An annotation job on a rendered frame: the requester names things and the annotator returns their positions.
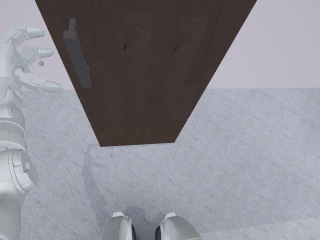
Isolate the left robot forearm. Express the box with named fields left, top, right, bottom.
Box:
left=0, top=77, right=27, bottom=152

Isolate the handle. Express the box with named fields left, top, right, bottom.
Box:
left=63, top=18, right=92, bottom=88

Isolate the right robot shin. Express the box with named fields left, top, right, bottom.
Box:
left=161, top=212, right=176, bottom=240

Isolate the cupboard door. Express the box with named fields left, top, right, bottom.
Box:
left=43, top=0, right=253, bottom=124

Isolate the left robot shin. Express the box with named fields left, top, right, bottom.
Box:
left=112, top=211, right=125, bottom=217

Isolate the robot left upper arm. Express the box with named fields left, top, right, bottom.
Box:
left=0, top=148, right=38, bottom=240

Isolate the robot left hand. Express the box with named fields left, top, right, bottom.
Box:
left=0, top=24, right=64, bottom=94

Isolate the robot shin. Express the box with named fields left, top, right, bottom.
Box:
left=112, top=211, right=125, bottom=217
left=161, top=212, right=176, bottom=240

